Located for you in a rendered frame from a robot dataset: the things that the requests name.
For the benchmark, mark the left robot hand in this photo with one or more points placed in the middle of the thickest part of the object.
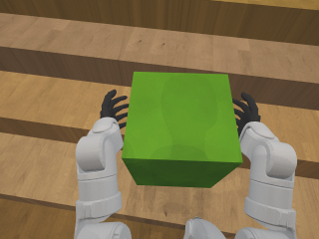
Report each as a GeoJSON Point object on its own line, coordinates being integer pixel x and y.
{"type": "Point", "coordinates": [108, 110]}

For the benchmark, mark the robot right upper arm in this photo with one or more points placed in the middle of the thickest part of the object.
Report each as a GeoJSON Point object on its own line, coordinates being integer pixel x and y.
{"type": "Point", "coordinates": [257, 233]}

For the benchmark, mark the right robot hand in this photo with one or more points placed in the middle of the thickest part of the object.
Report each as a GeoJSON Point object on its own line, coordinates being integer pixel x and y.
{"type": "Point", "coordinates": [249, 114]}

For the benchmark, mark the robot left upper arm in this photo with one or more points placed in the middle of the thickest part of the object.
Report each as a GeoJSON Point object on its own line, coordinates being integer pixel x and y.
{"type": "Point", "coordinates": [105, 230]}

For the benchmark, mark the carton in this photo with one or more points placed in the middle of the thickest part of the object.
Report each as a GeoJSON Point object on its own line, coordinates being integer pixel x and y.
{"type": "Point", "coordinates": [181, 130]}

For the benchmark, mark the robot left forearm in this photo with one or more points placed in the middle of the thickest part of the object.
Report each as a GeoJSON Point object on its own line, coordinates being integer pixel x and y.
{"type": "Point", "coordinates": [96, 160]}

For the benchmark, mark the robot right forearm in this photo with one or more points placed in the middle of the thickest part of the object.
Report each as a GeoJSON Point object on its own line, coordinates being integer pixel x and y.
{"type": "Point", "coordinates": [272, 176]}

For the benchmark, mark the robot right thigh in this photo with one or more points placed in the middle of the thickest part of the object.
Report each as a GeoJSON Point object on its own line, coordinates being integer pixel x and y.
{"type": "Point", "coordinates": [201, 229]}

